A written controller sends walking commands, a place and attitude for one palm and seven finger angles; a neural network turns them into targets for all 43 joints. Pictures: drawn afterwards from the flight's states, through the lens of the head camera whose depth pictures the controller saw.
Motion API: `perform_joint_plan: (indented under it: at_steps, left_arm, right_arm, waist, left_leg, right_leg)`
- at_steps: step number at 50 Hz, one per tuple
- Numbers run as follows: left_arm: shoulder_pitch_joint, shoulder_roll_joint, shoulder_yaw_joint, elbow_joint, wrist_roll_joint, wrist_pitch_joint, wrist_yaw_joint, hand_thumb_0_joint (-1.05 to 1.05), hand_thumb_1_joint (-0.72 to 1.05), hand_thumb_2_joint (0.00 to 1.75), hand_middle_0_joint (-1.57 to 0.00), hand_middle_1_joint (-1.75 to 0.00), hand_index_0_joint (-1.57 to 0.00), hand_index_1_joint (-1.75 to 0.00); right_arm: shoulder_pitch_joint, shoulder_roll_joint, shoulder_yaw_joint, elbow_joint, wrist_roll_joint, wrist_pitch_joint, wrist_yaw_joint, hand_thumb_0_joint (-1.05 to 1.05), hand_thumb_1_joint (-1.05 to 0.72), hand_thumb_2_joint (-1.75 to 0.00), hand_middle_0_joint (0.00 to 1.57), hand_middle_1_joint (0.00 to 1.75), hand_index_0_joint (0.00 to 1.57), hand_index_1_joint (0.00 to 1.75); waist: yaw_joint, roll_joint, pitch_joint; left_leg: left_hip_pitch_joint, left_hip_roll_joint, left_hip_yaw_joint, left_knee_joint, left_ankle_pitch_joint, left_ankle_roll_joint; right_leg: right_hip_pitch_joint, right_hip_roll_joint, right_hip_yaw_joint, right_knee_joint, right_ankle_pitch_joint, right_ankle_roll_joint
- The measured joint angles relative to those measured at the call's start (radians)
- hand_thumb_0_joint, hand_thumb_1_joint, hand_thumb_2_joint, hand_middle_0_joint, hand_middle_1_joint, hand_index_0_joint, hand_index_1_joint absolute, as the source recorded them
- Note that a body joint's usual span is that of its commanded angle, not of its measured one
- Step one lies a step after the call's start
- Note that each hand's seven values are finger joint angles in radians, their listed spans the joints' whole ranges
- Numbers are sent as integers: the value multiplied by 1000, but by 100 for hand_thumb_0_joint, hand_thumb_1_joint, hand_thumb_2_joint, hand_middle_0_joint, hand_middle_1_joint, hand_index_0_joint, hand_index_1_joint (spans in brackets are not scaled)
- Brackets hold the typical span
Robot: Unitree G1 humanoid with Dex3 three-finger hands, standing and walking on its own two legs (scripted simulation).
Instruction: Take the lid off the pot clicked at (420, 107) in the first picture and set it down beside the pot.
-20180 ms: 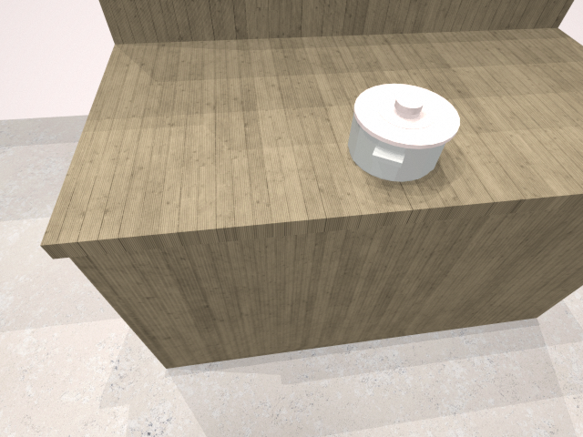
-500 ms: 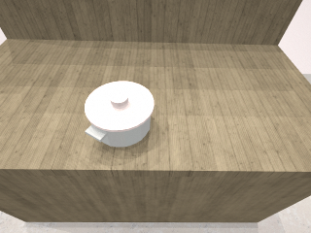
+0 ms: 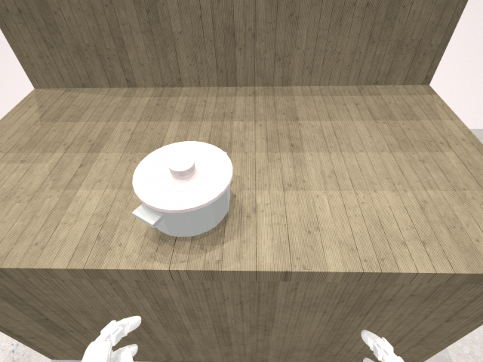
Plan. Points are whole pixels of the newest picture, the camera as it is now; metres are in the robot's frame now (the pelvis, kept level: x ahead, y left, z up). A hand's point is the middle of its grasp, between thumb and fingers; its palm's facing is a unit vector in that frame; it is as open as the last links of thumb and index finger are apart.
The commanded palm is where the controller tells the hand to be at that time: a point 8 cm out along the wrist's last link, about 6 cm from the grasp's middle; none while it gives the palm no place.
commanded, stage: lift the closed hand beside the body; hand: left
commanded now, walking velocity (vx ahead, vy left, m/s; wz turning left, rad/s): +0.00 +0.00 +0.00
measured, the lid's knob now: (181, 165) +0.43 +0.14 +0.11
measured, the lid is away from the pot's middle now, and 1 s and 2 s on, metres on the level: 0.00 0.00 0.00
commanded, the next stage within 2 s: raise the hand higher, near the body in 0.38 s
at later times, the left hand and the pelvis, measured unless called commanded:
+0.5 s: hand out of the picture +0.11 +0.21 +0.03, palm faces +0.25 -0.89 -0.39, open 3.1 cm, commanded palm +0.06 +0.25 +0.07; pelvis -0.02 -0.02 +0.00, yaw +1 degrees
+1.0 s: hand (73, 328) +0.15 +0.22 +0.10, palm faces +0.28 -0.87 -0.41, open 3.1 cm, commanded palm +0.10 +0.26 +0.13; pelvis +0.00 +0.00 +0.00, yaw +0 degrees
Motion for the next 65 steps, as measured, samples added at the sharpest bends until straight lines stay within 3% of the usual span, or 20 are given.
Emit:
perform_joint_plan:
  at_steps: [6, 12, 18, 23, 44, 65]
  left_arm:
    - [80, 26, 30, -176, -23, -49, -39, 1, 91, 90, -63, -76, -63, -77]
    - [129, 60, 61, -283, -35, -68, -42, 1, 90, 90, -88, -104, -88, -105]
    - [156, 80, 87, -348, -36, -85, -40, 2, 90, 90, -112, -130, -112, -130]
    - [183, 93, 111, -408, -33, -101, -43, 2, 90, 90, -123, -142, -123, -142]
    - [223, 118, 152, -630, -26, -124, -48, 2, 89, 90, -130, -150, -130, -150]
    - [141, 157, 213, -746, -38, -142, -29, 2, 89, 90, -130, -150, -130, -150]
  right_arm:
    - [-86, -6, 1, -180, -3, 24, -27, 1, -91, -90, 20, 30, 20, 30]
    - [-50, -23, 11, -209, -13, 40, -55, 1, -90, -90, 19, 30, 22, 32]
    - [-22, -7, 22, -175, -17, 37, -67, 1, -90, -90, 20, 30, 21, 31]
    - [-9, 14, 26, -146, -18, 33, -68, 1, -90, -90, 20, 30, 21, 31]
    - [-53, 8, 15, -173, -16, 16, -63, 1, -90, -90, 20, 30, 20, 31]
    - [-33, 20, 44, -166, -17, 24, -48, 1, -90, -90, 20, 30, 20, 30]
  waist:
    - [27, -8, 12]
    - [57, -8, 49]
    - [57, 13, 68]
    - [52, 24, 74]
    - [72, 15, 63]
    - [71, 26, 70]
  left_leg:
    - [4, 23, -18, 5, 12, -17]
    - [10, 37, -40, 0, 27, -27]
    - [32, 42, -41, -13, 34, -28]
    - [50, 44, -32, -24, 34, -28]
    - [72, 24, -13, -24, 10, -11]
    - [65, 18, -5, -4, -2, -2]
  right_leg:
    - [16, 24, -16, -13, 15, -19]
    - [41, 43, -38, -45, 37, -33]
    - [65, 49, -38, -67, 49, -37]
    - [79, 50, -28, -76, 52, -36]
    - [98, 28, -11, -76, 35, -13]
    - [91, 21, -3, -64, 31, -2]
